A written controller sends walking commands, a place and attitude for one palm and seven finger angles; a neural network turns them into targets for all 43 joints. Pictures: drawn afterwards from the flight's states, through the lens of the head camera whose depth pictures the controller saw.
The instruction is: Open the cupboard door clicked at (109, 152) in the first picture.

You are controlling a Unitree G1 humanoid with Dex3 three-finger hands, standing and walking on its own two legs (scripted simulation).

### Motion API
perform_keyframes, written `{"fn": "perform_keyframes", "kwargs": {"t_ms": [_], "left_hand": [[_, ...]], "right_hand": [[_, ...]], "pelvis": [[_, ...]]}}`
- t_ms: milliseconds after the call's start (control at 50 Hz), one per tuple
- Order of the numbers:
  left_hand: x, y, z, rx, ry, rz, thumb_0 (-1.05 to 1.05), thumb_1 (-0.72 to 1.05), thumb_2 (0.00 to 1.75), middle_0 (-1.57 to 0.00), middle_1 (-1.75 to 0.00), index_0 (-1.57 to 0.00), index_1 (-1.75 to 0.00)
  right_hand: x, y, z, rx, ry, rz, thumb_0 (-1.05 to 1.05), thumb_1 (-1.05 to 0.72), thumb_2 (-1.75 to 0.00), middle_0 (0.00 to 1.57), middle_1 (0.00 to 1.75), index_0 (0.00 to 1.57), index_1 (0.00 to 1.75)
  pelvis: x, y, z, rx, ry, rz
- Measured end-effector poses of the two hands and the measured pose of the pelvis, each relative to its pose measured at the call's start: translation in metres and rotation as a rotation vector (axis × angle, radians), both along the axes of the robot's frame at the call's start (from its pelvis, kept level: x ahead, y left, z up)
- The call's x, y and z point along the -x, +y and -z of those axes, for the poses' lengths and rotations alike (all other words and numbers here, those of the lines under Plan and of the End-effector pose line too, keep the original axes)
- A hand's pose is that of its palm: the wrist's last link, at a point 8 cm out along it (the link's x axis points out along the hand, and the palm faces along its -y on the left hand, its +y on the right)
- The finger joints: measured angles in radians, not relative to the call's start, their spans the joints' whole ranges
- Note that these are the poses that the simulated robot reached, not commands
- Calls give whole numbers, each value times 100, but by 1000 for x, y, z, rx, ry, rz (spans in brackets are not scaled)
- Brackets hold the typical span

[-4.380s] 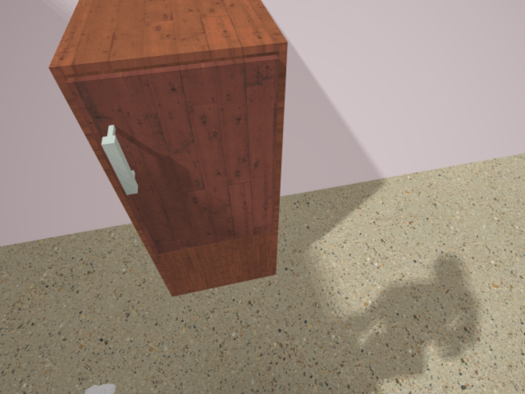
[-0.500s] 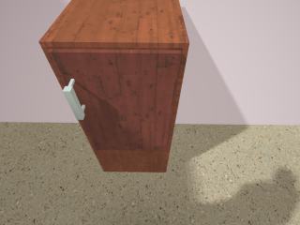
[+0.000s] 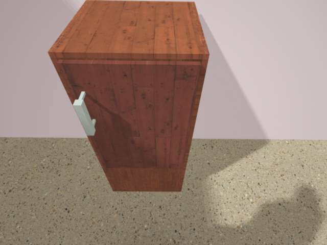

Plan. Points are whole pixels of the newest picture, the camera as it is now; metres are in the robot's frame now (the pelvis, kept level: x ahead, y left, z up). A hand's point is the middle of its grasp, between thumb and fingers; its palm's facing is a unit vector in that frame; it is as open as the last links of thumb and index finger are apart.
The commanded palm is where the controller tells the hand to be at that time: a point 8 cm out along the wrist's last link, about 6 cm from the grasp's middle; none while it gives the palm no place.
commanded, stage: come to a stop and stand still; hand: left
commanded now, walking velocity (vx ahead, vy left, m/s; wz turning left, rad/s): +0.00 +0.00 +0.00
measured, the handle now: (87, 114) +0.48 +0.29 +0.00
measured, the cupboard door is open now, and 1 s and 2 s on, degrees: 0 0 0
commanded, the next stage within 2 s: look again from close up in 0.02 s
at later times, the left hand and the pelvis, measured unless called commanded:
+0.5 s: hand out of the picture +0.01 +0.19 -0.18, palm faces +0.04 -0.98 -0.19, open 7.3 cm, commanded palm none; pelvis -0.02 +0.02 -0.01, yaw +0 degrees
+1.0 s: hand (69, 226) +0.16 +0.23 -0.01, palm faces +0.26 -0.96 -0.10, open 7.6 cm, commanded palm +0.07 +0.27 -0.06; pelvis -0.05 +0.04 -0.03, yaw +6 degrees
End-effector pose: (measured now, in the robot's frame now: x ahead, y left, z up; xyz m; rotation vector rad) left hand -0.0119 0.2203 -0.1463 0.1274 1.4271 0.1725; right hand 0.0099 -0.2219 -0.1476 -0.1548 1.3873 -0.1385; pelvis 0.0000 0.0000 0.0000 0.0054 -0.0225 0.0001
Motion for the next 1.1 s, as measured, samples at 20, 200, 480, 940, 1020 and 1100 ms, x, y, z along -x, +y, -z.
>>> {"fn": "perform_keyframes", "kwargs": {"t_ms": [20, 200, 480, 940, 1020, 1100], "left_hand": [[-1, -1, 0, 2, -3, 2, 1, 91, 90, -20, -30, -20, -30], [-9, 5, 0, -13, -48, 44, 1, 92, 90, -20, -30, -20, -30], [-14, 21, 6, -12, -157, 35, 1, 93, 90, -20, -30, -20, -30], [-83, 67, -106, -160, -866, -87, 5, 92, 87, -20, -34, -20, -33], [-148, 45, -151, -62, -1300, 3, 3, 83, 84, -20, -38, -20, -38], [-162, 23, -136, 113, -1494, 113, 2, 73, 81, -21, -43, -21, -43]], "right_hand": [[4, 2, 0, -4, 8, 3, 1, -93, -90, 20, 30, 20, 30], [25, 10, 3, -25, 11, 12, 1, -91, -90, 20, 30, 21, 30], [20, 17, 2, 2, -78, 3, 1, -92, -90, 20, 30, 20, 30], [-9, 25, -15, 50, -472, -50, 3, -93, -90, 21, 30, 21, 30], [-64, 15, -28, 71, -690, -134, 3, -92, -90, 21, 30, 21, 30], [-112, 8, -47, 95, -836, -219, 2, -91, -90, 20, 30, 21, 30]], "pelvis": [[0, 0, 0, 0, -1, 0], [5, 1, 3, 0, -4, -12], [17, 16, 8, 14, -32, -7], [45, 43, 19, 4, 3, -79], [53, 40, 35, 12, 68, -94], [58, 29, 58, 7, 124, -74]]}}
